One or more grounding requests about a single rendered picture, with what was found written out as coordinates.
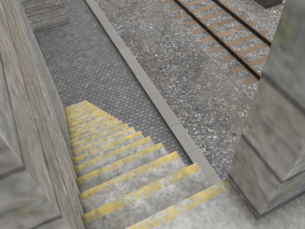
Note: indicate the stairs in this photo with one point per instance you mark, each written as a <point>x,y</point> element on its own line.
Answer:
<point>122,176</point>

